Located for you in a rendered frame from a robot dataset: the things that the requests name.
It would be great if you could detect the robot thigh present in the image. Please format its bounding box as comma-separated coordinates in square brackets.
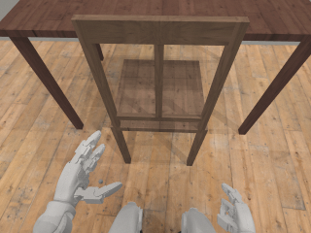
[108, 205, 143, 233]
[181, 211, 217, 233]

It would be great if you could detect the chair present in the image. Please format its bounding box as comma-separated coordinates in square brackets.
[71, 15, 250, 166]

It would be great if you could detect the robot right hand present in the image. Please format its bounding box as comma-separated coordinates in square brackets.
[217, 183, 256, 233]

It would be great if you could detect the table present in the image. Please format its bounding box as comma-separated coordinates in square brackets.
[0, 0, 311, 135]

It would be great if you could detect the robot left hand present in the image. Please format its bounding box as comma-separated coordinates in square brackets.
[53, 130, 122, 208]

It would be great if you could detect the left robot forearm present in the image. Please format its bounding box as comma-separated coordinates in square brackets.
[32, 200, 76, 233]

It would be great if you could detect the right robot thigh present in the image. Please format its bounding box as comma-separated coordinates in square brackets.
[181, 211, 217, 233]

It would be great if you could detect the left robot thigh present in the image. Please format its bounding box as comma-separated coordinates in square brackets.
[108, 205, 143, 233]

